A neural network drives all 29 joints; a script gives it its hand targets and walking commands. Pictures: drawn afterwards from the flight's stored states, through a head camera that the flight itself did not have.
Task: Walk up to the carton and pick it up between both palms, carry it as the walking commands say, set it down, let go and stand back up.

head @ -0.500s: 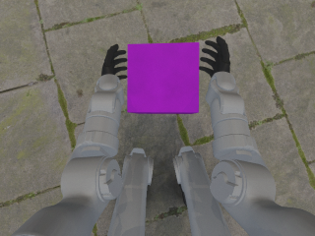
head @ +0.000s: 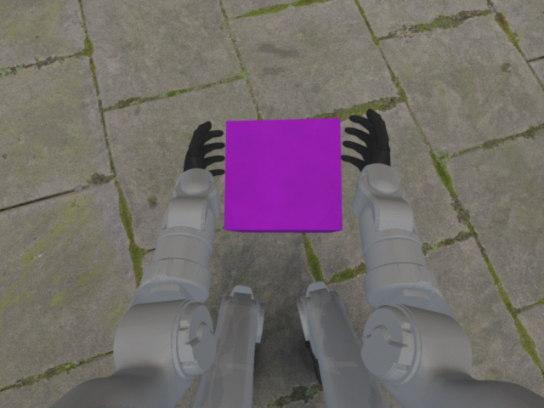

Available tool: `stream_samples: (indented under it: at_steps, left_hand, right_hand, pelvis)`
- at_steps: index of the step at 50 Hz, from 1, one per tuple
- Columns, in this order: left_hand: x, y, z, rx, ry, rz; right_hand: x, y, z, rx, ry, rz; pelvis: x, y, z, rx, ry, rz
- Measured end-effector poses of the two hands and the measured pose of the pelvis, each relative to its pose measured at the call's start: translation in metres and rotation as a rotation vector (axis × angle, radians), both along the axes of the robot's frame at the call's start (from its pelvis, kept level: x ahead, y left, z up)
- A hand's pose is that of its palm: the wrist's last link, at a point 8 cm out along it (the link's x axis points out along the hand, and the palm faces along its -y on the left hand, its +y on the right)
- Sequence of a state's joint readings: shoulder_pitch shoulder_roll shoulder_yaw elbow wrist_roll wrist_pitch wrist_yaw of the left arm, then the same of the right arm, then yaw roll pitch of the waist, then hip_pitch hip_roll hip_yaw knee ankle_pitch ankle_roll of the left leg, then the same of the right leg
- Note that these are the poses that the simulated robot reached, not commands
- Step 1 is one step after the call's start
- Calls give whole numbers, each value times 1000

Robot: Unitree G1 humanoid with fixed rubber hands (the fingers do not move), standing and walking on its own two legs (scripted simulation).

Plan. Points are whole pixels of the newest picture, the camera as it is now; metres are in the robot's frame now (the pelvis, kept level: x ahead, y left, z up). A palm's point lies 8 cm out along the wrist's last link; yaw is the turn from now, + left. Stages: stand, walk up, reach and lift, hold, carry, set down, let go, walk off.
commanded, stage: reach and lift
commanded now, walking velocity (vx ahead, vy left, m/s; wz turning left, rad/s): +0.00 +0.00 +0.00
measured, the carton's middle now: (284, 183) +0.46 -0.01 -0.14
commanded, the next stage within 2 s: none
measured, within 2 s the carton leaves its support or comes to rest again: neither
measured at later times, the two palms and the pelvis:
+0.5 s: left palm (186, 167) +0.43 +0.13 +0.01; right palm (395, 156) +0.42 -0.13 +0.04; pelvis +0.02 +0.00 +0.07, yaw +1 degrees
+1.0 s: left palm (172, 159) +0.40 +0.12 +0.08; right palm (427, 143) +0.40 -0.13 +0.11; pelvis +0.05 +0.00 +0.13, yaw +1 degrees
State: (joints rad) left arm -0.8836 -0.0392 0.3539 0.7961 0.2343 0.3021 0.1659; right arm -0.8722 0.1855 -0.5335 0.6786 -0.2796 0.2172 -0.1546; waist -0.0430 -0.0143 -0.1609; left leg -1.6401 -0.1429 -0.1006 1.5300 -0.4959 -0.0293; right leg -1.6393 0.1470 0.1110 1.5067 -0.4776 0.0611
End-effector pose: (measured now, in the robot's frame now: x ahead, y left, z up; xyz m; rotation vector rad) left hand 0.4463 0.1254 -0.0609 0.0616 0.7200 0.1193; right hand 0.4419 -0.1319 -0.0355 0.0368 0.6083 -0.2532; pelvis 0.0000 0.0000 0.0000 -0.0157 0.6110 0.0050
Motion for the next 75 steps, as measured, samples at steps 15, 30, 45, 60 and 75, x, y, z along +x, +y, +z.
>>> stream_samples:
  at_steps: [15,30,45,60,75]
  left_hand:
    - [-13,0,45,-10,-4,9]
    - [-24,0,87,-19,-11,19]
    - [-37,-2,129,-27,-13,25]
    - [-48,-4,175,-25,-12,12]
    - [-54,-6,221,-21,-15,-12]
  right_hand:
    - [-12,0,45,3,-5,-7]
    - [-22,0,88,0,-11,-4]
    - [-34,-1,130,4,-13,-5]
    - [-42,-6,173,-3,-5,11]
    - [-49,-9,218,-8,-1,23]
  pelvis:
    - [15,0,40,3,-57,5]
    - [29,0,80,7,-126,11]
    - [43,-1,119,12,-207,11]
    - [50,-1,155,11,-315,4]
    - [55,2,180,10,-437,7]
